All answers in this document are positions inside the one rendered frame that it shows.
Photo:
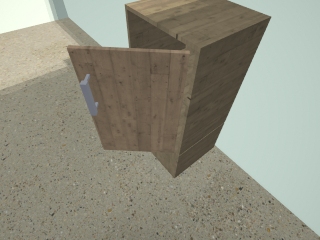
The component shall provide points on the cupboard door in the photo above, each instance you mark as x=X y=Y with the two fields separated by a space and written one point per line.
x=139 y=93

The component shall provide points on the handle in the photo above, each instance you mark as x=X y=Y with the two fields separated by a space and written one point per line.
x=92 y=105

